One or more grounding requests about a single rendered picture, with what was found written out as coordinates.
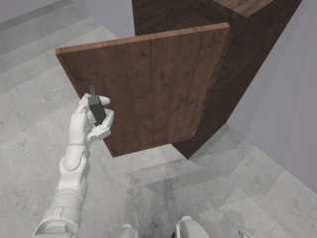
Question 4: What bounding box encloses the cupboard door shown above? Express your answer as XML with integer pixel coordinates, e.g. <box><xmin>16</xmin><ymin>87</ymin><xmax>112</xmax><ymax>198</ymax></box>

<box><xmin>55</xmin><ymin>22</ymin><xmax>231</xmax><ymax>158</ymax></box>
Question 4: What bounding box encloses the robot left hand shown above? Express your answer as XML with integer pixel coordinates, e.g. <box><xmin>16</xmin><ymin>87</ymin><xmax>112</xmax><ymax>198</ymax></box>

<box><xmin>68</xmin><ymin>93</ymin><xmax>115</xmax><ymax>149</ymax></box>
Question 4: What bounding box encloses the robot left forearm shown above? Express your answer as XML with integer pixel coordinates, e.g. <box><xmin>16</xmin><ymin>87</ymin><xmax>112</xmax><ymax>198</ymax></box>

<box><xmin>31</xmin><ymin>144</ymin><xmax>91</xmax><ymax>238</ymax></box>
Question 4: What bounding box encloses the robot right thigh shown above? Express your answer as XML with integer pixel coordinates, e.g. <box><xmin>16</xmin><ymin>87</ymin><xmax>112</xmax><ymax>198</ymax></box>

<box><xmin>174</xmin><ymin>220</ymin><xmax>210</xmax><ymax>238</ymax></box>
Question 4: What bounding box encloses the left robot shin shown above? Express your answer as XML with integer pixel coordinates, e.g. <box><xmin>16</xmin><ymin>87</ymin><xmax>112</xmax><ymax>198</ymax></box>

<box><xmin>122</xmin><ymin>224</ymin><xmax>132</xmax><ymax>228</ymax></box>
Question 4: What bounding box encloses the handle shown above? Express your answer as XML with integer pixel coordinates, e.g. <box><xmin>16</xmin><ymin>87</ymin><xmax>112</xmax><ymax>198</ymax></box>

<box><xmin>87</xmin><ymin>84</ymin><xmax>111</xmax><ymax>131</ymax></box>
